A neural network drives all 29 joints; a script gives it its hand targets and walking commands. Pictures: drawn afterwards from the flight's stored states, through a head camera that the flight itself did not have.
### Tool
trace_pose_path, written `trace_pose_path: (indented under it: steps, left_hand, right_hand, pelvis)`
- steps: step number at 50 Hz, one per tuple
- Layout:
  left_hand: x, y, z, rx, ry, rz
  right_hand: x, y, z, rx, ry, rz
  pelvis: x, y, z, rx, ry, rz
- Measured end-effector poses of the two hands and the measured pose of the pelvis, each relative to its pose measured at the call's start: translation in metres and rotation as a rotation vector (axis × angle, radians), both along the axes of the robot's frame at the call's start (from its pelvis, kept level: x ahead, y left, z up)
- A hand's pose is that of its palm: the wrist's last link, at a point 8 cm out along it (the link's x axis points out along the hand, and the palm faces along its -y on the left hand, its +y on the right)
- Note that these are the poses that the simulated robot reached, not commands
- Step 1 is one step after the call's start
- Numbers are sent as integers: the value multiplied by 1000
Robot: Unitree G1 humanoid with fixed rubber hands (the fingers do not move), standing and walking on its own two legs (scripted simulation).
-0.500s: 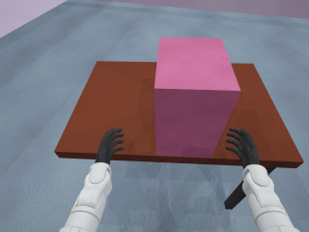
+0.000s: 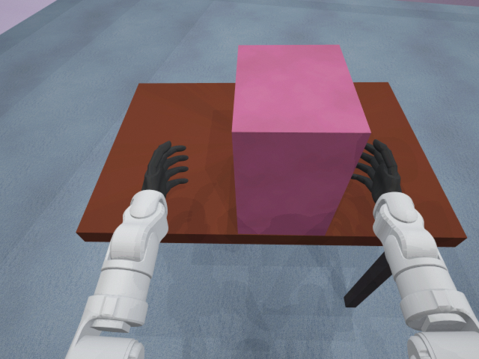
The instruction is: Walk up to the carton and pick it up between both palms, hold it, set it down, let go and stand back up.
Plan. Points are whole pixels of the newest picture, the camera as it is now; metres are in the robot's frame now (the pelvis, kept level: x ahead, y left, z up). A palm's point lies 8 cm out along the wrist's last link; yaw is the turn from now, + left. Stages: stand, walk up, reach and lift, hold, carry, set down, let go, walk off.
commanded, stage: reach and lift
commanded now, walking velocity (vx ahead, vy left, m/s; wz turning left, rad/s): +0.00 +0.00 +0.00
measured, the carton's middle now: (284, 146) +0.49 -0.07 +0.05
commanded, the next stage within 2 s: none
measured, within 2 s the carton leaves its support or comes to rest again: neither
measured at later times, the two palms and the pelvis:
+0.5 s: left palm (158, 135) +0.43 +0.15 +0.15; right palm (401, 138) +0.41 -0.24 +0.14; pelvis +0.00 +0.00 +0.00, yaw +0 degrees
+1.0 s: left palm (153, 88) +0.48 +0.15 +0.21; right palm (391, 87) +0.47 -0.22 +0.20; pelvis +0.00 -0.01 +0.00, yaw +1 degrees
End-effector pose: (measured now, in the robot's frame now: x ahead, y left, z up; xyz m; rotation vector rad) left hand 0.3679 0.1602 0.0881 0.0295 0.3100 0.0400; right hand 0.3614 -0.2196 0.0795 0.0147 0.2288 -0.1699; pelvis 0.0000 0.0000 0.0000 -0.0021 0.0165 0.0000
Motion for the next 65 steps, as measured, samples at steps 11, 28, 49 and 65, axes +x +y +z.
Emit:
trace_pose_path:
  steps: [11,28,49,65]
  left_hand:
    - [29,1,35,18,-21,-9]
    - [68,-12,71,40,-22,-31]
    - [108,-8,116,47,-35,17]
    - [132,-6,145,43,-63,38]
  right_hand:
    - [27,-12,36,-7,-27,-2]
    - [58,-20,71,21,-1,7]
    - [106,-2,119,48,9,12]
    - [127,9,149,43,8,-1]
  pelvis:
    - [7,1,1,-8,18,2]
    - [1,1,0,-7,91,0]
    - [1,-6,-3,-8,193,21]
    - [7,-9,-2,-14,235,38]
